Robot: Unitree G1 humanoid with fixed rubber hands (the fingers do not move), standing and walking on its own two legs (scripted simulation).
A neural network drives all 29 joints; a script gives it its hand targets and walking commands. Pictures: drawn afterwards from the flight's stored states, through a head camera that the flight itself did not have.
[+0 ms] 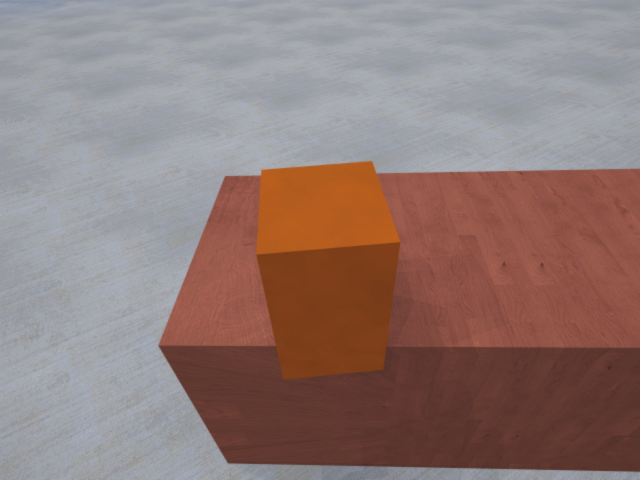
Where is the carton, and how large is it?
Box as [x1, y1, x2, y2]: [256, 161, 399, 379]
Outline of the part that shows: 371,161 261,170 256,255 283,379 375,370 383,368 399,248 399,239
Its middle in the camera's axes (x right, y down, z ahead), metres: +0.01 +0.05 +0.62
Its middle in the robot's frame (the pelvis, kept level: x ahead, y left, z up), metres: +0.45 +0.03 +0.02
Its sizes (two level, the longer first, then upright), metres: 0.188 0.172 0.298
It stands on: a pedestal, 0.63 m high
